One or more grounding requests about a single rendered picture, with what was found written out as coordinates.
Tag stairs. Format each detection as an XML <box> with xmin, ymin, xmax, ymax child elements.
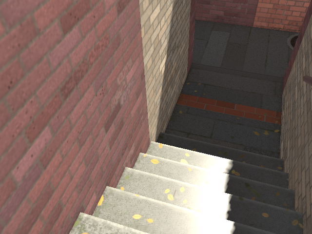
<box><xmin>69</xmin><ymin>132</ymin><xmax>303</xmax><ymax>234</ymax></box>

